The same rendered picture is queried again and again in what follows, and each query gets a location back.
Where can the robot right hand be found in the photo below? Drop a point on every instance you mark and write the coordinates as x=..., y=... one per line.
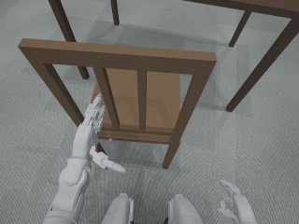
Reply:
x=238, y=209

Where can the robot left hand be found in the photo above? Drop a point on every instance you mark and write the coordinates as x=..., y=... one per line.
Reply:
x=87, y=135

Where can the chair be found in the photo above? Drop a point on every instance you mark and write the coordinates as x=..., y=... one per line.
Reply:
x=140, y=87

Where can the left robot forearm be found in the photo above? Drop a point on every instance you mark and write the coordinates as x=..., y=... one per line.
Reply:
x=68, y=203

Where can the robot right thigh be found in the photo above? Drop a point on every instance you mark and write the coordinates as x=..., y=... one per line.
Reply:
x=181, y=211

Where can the robot left thigh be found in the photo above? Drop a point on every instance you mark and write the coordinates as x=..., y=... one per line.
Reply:
x=121, y=211

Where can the robot thigh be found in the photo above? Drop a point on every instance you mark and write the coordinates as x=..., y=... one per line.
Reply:
x=181, y=211
x=121, y=211

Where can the table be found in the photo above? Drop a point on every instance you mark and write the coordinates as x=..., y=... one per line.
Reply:
x=281, y=8

